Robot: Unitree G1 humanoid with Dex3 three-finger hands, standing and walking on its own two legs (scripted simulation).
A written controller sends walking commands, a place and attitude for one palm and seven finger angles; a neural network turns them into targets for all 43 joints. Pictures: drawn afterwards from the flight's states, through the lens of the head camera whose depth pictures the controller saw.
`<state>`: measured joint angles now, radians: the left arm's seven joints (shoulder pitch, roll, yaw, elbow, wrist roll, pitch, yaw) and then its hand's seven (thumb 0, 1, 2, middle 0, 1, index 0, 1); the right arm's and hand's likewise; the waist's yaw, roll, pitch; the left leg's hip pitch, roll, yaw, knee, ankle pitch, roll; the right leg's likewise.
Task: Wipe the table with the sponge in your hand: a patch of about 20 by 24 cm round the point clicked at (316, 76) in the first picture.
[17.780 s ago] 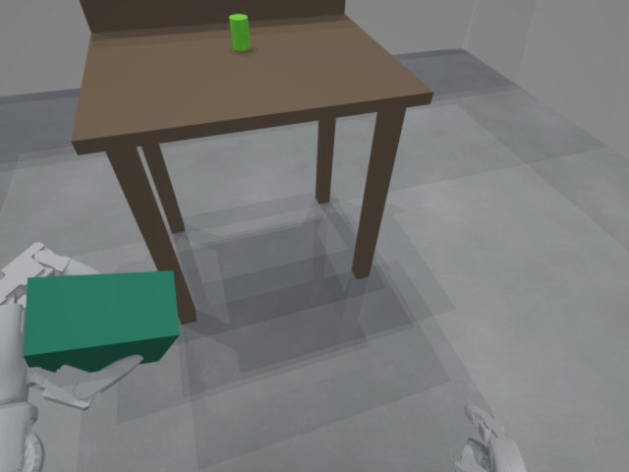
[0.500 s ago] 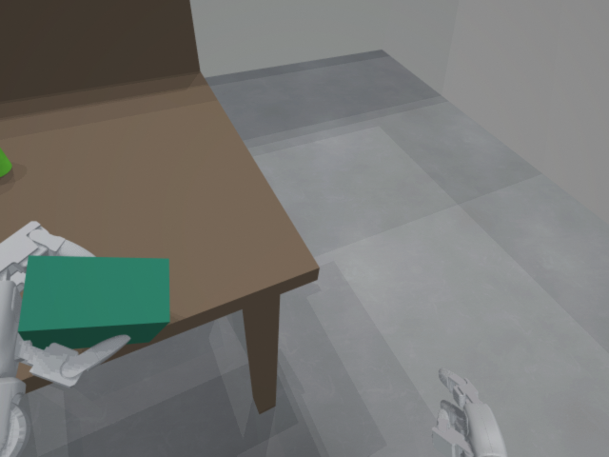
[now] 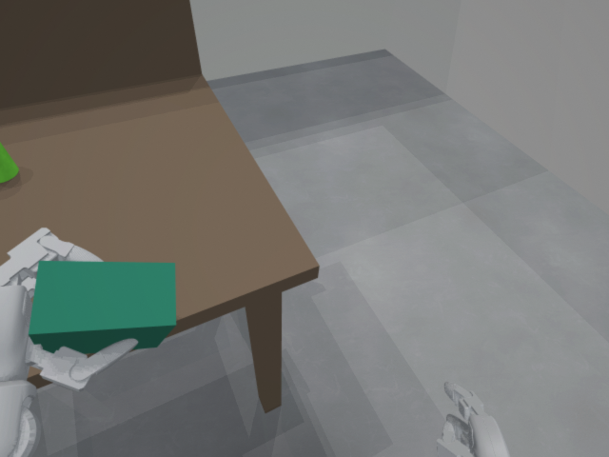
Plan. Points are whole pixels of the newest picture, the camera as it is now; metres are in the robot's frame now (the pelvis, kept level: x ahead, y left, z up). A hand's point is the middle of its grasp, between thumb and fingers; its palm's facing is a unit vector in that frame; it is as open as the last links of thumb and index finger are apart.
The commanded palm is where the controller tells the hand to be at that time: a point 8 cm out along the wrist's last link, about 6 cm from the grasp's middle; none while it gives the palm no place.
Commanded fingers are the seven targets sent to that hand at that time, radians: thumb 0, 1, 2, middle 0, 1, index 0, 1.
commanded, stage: come to a stop and stand still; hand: left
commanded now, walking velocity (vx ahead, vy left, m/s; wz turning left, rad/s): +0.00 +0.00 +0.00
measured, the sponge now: (126, 310) +0.23 +0.21 +0.12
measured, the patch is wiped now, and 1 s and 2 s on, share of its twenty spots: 0.00 0.00 0.00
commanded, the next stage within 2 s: look again from close up in 0.92 s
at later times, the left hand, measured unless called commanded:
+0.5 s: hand (54, 288) +0.23 +0.27 +0.16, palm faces +0.41 -0.84 -0.36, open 10.3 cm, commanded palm +0.17 +0.29 +0.17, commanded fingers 0.00 0.10 1.30 -1.20 -1.60 -1.20 -1.60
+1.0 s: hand (70, 300) +0.22 +0.25 +0.16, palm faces +0.38 -0.86 -0.33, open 10.3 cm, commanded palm +0.16 +0.29 +0.17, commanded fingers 0.00 0.10 1.30 -1.20 -1.60 -1.20 -1.60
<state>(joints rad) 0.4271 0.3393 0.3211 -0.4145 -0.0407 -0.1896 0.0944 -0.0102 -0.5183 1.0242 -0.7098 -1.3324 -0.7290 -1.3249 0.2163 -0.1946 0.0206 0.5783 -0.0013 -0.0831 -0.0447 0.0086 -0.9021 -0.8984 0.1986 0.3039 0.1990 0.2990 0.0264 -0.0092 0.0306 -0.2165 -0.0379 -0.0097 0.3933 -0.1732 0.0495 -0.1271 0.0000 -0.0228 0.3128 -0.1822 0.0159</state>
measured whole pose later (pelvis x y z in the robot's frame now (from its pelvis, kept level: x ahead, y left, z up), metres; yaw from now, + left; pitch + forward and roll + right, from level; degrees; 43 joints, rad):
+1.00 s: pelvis +0.00 +0.01 +0.00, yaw -1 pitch +0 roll -2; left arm 0.41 0.35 0.33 -0.45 -0.04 -0.22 0.10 -0.01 -0.52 1.03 -0.71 -1.33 -0.73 -1.32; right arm 0.22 -0.20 0.03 0.59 -0.01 -0.10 -0.04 0.01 -0.90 -0.90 0.20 0.30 0.20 0.30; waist 0.03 -0.02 0.02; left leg -0.23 -0.04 0.00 0.42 -0.19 0.06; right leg -0.13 0.00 -0.01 0.33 -0.19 0.02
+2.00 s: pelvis -0.01 -0.05 -0.01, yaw +2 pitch -4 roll +0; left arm 0.24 0.53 0.33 -0.31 0.16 0.16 0.05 -0.01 -0.52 1.03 -0.71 -1.32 -0.73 -1.32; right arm 0.16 -0.29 0.01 0.66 0.00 -0.03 -0.08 0.01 -0.90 -0.90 0.20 0.30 0.20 0.30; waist 0.09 0.09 0.00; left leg -0.22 -0.01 -0.05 0.52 -0.24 -0.01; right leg -0.15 0.05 -0.04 0.50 -0.29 -0.05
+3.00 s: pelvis -0.03 -0.02 -0.01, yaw +0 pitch -6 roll +0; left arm -0.05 0.62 -0.03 -0.41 0.70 0.61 -0.10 -0.01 -0.52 1.03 -0.71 -1.32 -0.73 -1.31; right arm -0.02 -0.27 0.09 0.67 0.04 0.07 -0.08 0.01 -0.90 -0.90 0.20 0.30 0.20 0.30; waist 0.14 0.12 0.01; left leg -0.15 -0.04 0.00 0.41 -0.16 0.03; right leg -0.12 0.01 0.01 0.45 -0.23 -0.02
